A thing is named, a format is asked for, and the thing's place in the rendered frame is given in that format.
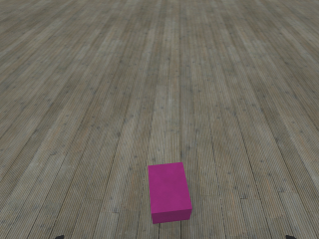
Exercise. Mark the carton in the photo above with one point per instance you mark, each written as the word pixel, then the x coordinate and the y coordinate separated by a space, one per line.
pixel 169 195

